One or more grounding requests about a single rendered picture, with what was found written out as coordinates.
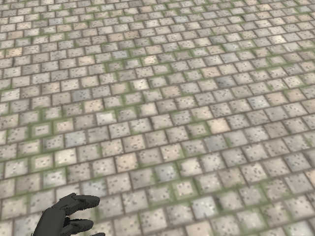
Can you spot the robot left hand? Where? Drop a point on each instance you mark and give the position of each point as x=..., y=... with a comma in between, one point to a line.
x=54, y=222

